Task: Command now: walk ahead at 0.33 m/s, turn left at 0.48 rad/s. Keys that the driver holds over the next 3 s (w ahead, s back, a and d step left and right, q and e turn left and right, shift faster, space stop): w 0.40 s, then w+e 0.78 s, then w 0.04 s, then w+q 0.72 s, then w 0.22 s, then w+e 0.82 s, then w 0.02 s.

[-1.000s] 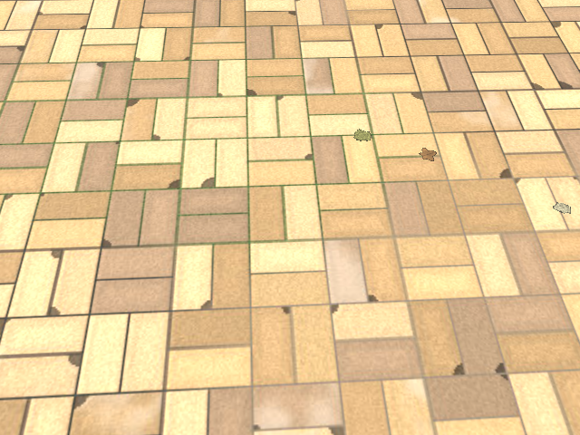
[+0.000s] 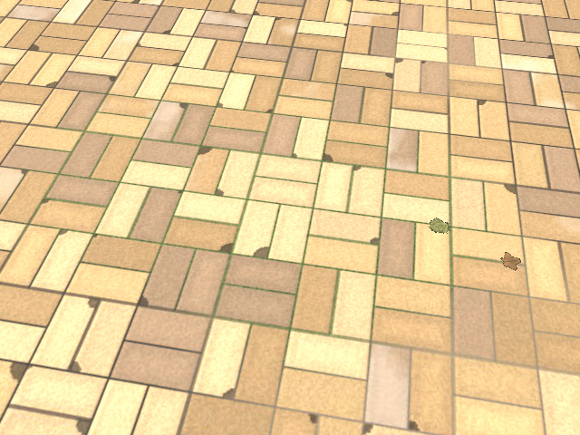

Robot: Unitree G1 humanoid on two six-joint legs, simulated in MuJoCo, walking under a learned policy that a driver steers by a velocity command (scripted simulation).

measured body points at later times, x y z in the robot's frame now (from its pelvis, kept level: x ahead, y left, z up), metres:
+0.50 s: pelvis +0.19 +0.00 +0.00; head +0.23 -0.01 +0.44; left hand +0.10 +0.27 -0.12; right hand +0.47 -0.18 -0.07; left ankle +0.31 +0.14 -0.73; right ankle +0.05 -0.15 -0.74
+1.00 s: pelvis +0.45 +0.00 -0.01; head +0.48 -0.02 +0.43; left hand +0.71 +0.20 -0.09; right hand +0.43 -0.29 -0.14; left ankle +0.30 +0.14 -0.74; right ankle +0.59 -0.13 -0.72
